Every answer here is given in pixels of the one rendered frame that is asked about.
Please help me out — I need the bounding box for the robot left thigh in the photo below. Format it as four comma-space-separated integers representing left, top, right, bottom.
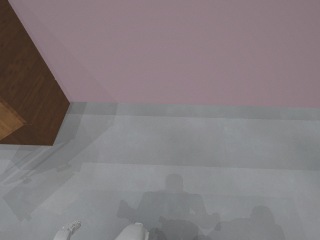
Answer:
115, 224, 149, 240

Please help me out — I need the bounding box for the left robot hand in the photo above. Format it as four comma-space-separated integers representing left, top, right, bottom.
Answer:
53, 221, 81, 240

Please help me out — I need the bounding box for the cupboard door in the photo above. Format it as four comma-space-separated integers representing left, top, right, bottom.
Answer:
0, 102, 24, 140

